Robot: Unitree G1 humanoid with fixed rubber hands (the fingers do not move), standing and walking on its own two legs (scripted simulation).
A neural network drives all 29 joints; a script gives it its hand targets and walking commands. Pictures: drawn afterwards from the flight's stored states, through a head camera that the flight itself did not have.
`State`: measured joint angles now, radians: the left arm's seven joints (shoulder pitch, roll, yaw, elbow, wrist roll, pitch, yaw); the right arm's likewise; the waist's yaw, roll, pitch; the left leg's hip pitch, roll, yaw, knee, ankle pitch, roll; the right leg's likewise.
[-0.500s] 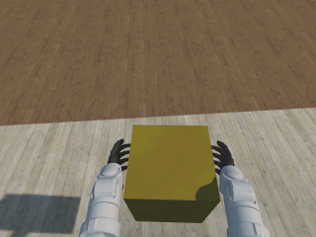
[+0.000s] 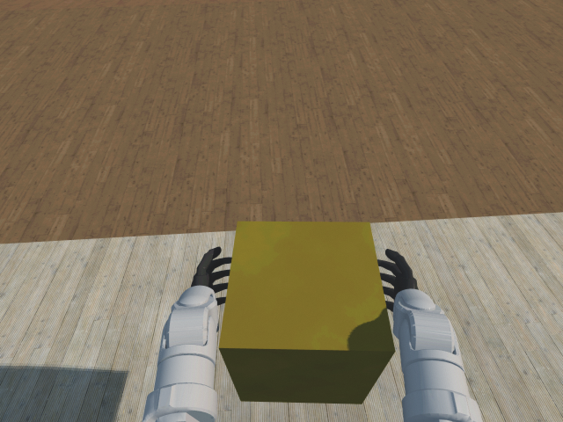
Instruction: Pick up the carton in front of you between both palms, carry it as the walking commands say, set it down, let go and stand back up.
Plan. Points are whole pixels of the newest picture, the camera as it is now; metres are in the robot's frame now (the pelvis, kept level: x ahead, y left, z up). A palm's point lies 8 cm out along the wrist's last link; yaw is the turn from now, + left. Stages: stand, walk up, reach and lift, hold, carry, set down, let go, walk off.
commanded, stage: reach and lift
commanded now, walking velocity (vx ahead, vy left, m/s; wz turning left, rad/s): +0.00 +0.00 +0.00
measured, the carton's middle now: (302, 316) +0.31 +0.00 -0.04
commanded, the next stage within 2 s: hold in 0.64 s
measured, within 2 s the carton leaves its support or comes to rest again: neither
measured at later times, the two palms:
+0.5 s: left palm (203, 287) +0.31 +0.15 +0.04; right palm (404, 290) +0.31 -0.15 +0.04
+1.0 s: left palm (200, 291) +0.29 +0.15 +0.05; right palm (410, 294) +0.29 -0.15 +0.05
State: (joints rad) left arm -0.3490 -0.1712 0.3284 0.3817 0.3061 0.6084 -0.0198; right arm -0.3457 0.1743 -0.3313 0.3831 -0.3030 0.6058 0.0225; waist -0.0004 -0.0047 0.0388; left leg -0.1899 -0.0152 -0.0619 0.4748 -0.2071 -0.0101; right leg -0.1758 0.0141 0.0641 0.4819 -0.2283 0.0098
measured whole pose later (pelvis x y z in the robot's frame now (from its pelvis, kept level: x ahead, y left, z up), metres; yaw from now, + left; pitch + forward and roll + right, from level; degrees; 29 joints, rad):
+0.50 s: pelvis +0.02 +0.00 +0.01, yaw +0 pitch -5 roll +0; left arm -0.25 -0.15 0.23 0.27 0.27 0.67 -0.01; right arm -0.25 0.15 -0.23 0.27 -0.28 0.67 0.02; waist 0.00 0.00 0.03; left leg -0.09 -0.01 -0.06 0.37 -0.19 -0.01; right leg -0.08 0.01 0.07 0.38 -0.21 0.01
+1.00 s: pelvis +0.01 +0.00 +0.01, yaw +0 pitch -8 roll +0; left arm -0.26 -0.15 0.22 0.21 0.27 0.76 -0.01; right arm -0.26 0.15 -0.22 0.21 -0.26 0.77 0.02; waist 0.00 0.00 0.05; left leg -0.05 -0.01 -0.06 0.37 -0.18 -0.01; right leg -0.03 0.01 0.07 0.38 -0.20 0.01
